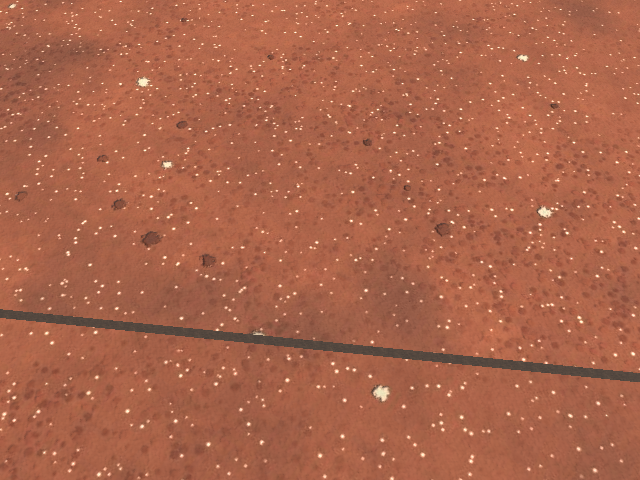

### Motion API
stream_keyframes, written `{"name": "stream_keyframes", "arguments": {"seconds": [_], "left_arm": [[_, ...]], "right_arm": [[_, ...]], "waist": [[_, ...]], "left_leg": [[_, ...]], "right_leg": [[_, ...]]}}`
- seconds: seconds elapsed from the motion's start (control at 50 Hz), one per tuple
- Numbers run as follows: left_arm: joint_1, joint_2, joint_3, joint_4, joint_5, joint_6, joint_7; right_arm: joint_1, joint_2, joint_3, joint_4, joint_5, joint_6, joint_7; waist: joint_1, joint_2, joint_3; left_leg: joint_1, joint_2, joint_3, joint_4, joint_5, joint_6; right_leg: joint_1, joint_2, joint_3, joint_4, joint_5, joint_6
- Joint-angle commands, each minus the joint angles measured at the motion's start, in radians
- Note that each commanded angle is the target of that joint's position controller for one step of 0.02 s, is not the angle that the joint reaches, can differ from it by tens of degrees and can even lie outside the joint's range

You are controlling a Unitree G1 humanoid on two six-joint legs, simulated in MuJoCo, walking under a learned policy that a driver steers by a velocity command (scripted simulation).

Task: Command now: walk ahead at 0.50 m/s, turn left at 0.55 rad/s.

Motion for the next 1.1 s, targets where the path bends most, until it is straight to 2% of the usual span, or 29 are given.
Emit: {"name": "stream_keyframes", "arguments": {"seconds": [0.02, 0.04, 0.06, 0.14, 0.22, 0.3, 0.36, 0.4, 0.42, 0.44, 0.46, 0.48, 0.5, 0.52, 0.56, 0.6, 0.68, 0.76, 0.82, 0.86, 0.9, 0.92, 0.94, 0.96, 0.98, 1.0, 1.04, 1.06, 1.1], "left_arm": [[-0.095, 0.126, 0.019, -0.148, -0.011, -0.073, -0.006], [-0.087, 0.137, 0.029, -0.141, 0.014, -0.064, 0.001], [-0.065, 0.138, 0.034, -0.142, 0.022, -0.049, 0.000], [-0.112, 0.093, 0.026, -0.179, 0.038, -0.015, 0.004], [-0.272, 0.059, 0.008, -0.221, 0.032, -0.021, -0.004], [-0.347, 0.079, 0.008, -0.241, 0.016, -0.040, -0.031], [-0.329, 0.115, 0.021, -0.249, 0.016, -0.052, -0.041], [-0.192, 0.147, 0.042, -0.215, 0.022, -0.059, -0.035], [-0.048, 0.188, 0.055, -0.197, 0.036, -0.062, -0.029], [0.097, 0.272, 0.080, -0.166, 0.048, -0.055, -0.027], [0.149, 0.222, 0.071, -0.132, 0.020, -0.047, -0.040], [0.097, 0.153, 0.050, -0.141, 0.004, -0.042, -0.038], [0.031, 0.127, 0.038, -0.155, 0.010, -0.031, -0.034], [-0.016, 0.108, 0.029, -0.156, 0.018, -0.025, -0.035], [-0.053, 0.086, 0.017, -0.155, 0.028, -0.028, -0.038], [-0.041, 0.101, 0.020, -0.140, 0.019, -0.034, -0.038], [-0.003, 0.146, 0.031, -0.108, 0.011, -0.026, -0.027], [0.065, 0.164, 0.032, -0.070, -0.001, -0.011, -0.023], [0.111, 0.170, 0.031, -0.042, -0.005, 0.003, -0.022], [0.115, 0.183, 0.035, -0.030, -0.007, 0.014, -0.018], [0.099, 0.198, 0.039, -0.025, -0.009, 0.025, -0.013], [0.083, 0.193, 0.035, -0.028, -0.009, 0.028, -0.011], [0.065, 0.155, 0.018, -0.049, 0.004, 0.025, -0.010], [0.159, 0.050, -0.015, -0.076, 0.010, 0.007, -0.012], [0.166, 0.082, -0.010, -0.060, -0.004, -0.009, -0.015], [0.088, 0.161, 0.016, -0.079, -0.029, -0.011, -0.017], [-0.001, 0.146, 0.020, -0.100, -0.014, 0.000, -0.013], [0.015, 0.134, 0.026, -0.093, -0.008, 0.016, -0.011], [0.053, 0.090, 0.022, -0.080, -0.012, 0.042, -0.011]], "right_arm": [[0.175, -0.138, -0.041, -0.027, 0.003, -0.017, -0.010], [0.117, -0.104, -0.031, -0.044, 0.000, -0.018, -0.014], [0.097, -0.095, -0.026, -0.059, -0.009, -0.018, -0.018], [0.132, -0.141, -0.039, -0.057, -0.005, -0.023, -0.040], [0.193, -0.151, -0.041, -0.043, 0.006, -0.008, -0.058], [0.258, -0.138, -0.034, -0.014, 0.007, -0.003, -0.060], [0.263, -0.144, -0.035, -0.004, 0.001, 0.001, -0.062], [0.232, -0.131, -0.030, -0.013, -0.002, 0.004, -0.061], [0.215, -0.096, -0.014, -0.031, -0.013, 0.002, -0.057], [0.349, -0.039, 0.005, -0.034, 0.002, -0.009, -0.058], [0.373, -0.058, 0.011, -0.027, 0.012, -0.019, -0.056], [0.276, -0.136, -0.008, -0.035, 0.021, -0.021, -0.053], [0.186, -0.139, -0.007, -0.057, 0.013, -0.021, -0.052], [0.135, -0.126, -0.006, -0.072, -0.005, -0.023, -0.050], [0.156, -0.097, -0.008, -0.066, -0.010, -0.018, -0.047], [0.172, -0.066, -0.002, -0.059, -0.010, -0.012, -0.047], [0.054, -0.038, 0.012, -0.089, -0.017, -0.018, -0.048], [-0.072, -0.025, 0.019, -0.114, -0.007, -0.028, -0.034], [-0.146, -0.032, 0.017, -0.143, 0.002, -0.035, -0.019], [-0.163, -0.046, 0.013, -0.158, 0.003, -0.041, -0.008], [-0.094, -0.076, -0.002, -0.147, -0.002, -0.049, -0.008], [0.031, -0.112, -0.022, -0.111, -0.007, -0.051, -0.015], [0.211, -0.173, -0.045, -0.074, -0.021, -0.052, -0.026], [0.328, -0.272, -0.069, -0.059, -0.039, -0.042, -0.035], [0.356, -0.205, -0.051, -0.050, -0.030, -0.035, -0.036], [0.302, -0.153, -0.032, -0.045, -0.022, -0.033, -0.037], [0.168, -0.092, -0.011, -0.045, -0.020, -0.037, -0.032], [0.124, -0.068, -0.005, -0.043, -0.024, -0.047, -0.029], [0.089, -0.065, -0.010, -0.026, -0.029, -0.063, -0.026]], "waist": [[-0.065, -0.034, -0.175], [-0.028, -0.034, -0.136], [-0.001, -0.008, -0.124], [0.004, 0.013, -0.088], [-0.060, 0.063, -0.073], [-0.104, 0.090, -0.069], [-0.081, 0.116, -0.061], [-0.003, 0.120, -0.116], [0.064, 0.073, -0.242], [0.055, -0.166, -0.403], [0.062, -0.306, -0.407], [0.077, -0.179, -0.248], [0.064, -0.089, -0.152], [0.039, -0.049, -0.075], [-0.008, -0.085, -0.057], [-0.018, -0.102, -0.066], [0.011, -0.073, -0.053], [0.062, -0.076, -0.031], [0.082, -0.080, -0.008], [0.071, -0.090, -0.002], [0.013, -0.100, -0.038], [-0.055, -0.086, -0.113], [-0.134, -0.049, -0.251], [-0.130, 0.178, -0.409], [-0.142, 0.239, -0.472], [-0.138, 0.160, -0.308], [-0.076, 0.084, -0.134], [-0.039, 0.106, -0.097], [-0.003, 0.109, -0.073]], "left_leg": [[0.579, 0.308, -0.547, -0.347, 0.115, 0.212], [0.461, 0.270, -0.465, -0.361, 0.203, 0.192], [0.382, 0.247, -0.432, -0.385, 0.248, 0.188], [0.251, 0.199, -0.331, -0.416, 0.388, 0.184], [0.227, 0.135, -0.284, -0.382, 0.284, 0.117], [0.307, 0.189, -0.342, -0.338, 0.181, 0.100], [0.407, 0.244, -0.412, -0.272, 0.222, 0.081], [0.415, 0.197, -0.386, -0.137, 0.428, 0.047], [0.325, 0.144, -0.335, 0.079, 0.394, 0.015], [-0.015, 0.002, -0.219, 0.449, 0.093, -0.067], [-0.220, -0.027, -0.233, 0.617, -0.370, -0.085], [-0.312, 0.031, -0.257, 0.695, -0.314, -0.080], [-0.311, 0.079, -0.207, 0.682, -0.230, -0.078], [-0.292, 0.115, -0.177, 0.612, -0.169, -0.079], [-0.197, 0.162, -0.160, 0.515, -0.102, -0.085], [-0.174, 0.171, -0.132, 0.453, -0.073, -0.099], [-0.199, 0.181, -0.106, 0.215, 0.107, -0.125], [-0.137, 0.146, -0.072, 0.004, 0.257, -0.128], [-0.141, 0.128, -0.068, -0.068, 0.235, -0.112], [-0.134, 0.119, -0.066, -0.107, 0.166, -0.086], [0.008, 0.086, -0.049, -0.160, 0.115, -0.059], [0.197, 0.065, -0.032, -0.192, 0.133, -0.033], [0.496, 0.171, -0.127, -0.145, 0.173, 0.018], [0.902, 0.442, -0.521, -0.159, 0.074, 0.151], [0.899, 0.504, -0.746, -0.277, -0.041, 0.183], [0.771, 0.466, -0.611, -0.305, -0.095, 0.137], [0.499, 0.384, -0.390, -0.383, -0.028, 0.090], [0.408, 0.350, -0.310, -0.424, 0.019, 0.074], [0.313, 0.328, -0.209, -0.481, 0.109, 0.075]], "right_leg": [[-0.559, -0.038, 0.142, 0.162, 0.097, -0.030], [-0.493, -0.065, 0.137, 0.083, 0.135, -0.019], [-0.432, -0.080, 0.140, 0.050, 0.160, -0.009], [-0.415, -0.065, 0.098, -0.137, 0.269, 0.051], [-0.363, 0.000, 0.084, -0.458, 0.511, 0.060], [-0.320, 0.021, 0.087, -0.602, 0.585, 0.035], [-0.302, 0.025, 0.090, -0.653, 0.465, -0.016], [-0.114, 0.050, 0.054, -0.712, 0.444, -0.068], [0.126, -0.056, 0.151, -0.674, 0.477, -0.131], [0.519, -0.265, 0.523, -0.689, 0.355, -0.293], [0.581, -0.352, 0.816, -0.832, 0.129, -0.340], [0.468, -0.327, 0.737, -0.856, -0.004, -0.293], [0.332, -0.286, 0.603, -0.872, 0.035, -0.257], [0.204, -0.242, 0.509, -0.905, 0.131, -0.247], [0.085, -0.180, 0.398, -0.950, 0.274, -0.229], [0.053, -0.161, 0.322, -0.977, 0.382, -0.242], [0.073, -0.146, 0.215, -1.006, 0.514, -0.237], [0.098, -0.130, 0.150, -0.993, 0.517, -0.208], [0.169, -0.168, 0.169, -0.962, 0.512, -0.202], [0.226, -0.198, 0.182, -0.926, 0.556, -0.190], [0.231, -0.193, 0.191, -0.833, 0.719, -0.168], [0.193, -0.149, 0.160, -0.699, 0.838, -0.145], [0.033, -0.098, 0.124, -0.464, 0.732, -0.109], [-0.378, 0.051, 0.042, -0.069, 0.299, -0.031], [-0.502, 0.072, 0.170, 0.091, -0.099, -0.029], [-0.574, 0.021, 0.186, 0.153, -0.041, -0.033], [-0.533, -0.052, 0.144, 0.077, 0.111, -0.028], [-0.477, -0.078, 0.151, 0.039, 0.162, -0.025], [-0.411, -0.086, 0.147, 0.025, 0.219, -0.012]]}}
Velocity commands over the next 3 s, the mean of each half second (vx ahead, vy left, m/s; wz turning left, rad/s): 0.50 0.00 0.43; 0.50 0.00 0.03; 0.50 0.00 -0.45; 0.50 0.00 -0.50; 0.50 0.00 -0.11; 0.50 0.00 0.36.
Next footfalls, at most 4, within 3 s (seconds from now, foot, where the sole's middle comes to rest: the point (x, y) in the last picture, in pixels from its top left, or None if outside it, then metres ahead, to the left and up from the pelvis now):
0.42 right None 0.43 -0.11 -0.75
0.94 left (248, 379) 0.64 0.20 -0.75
1.48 right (350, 263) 0.95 -0.02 -0.75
1.96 left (295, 170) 1.26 0.12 -0.75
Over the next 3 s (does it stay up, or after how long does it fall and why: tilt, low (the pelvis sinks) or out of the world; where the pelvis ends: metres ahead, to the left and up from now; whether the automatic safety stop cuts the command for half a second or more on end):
stays up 1.60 -0.12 0.00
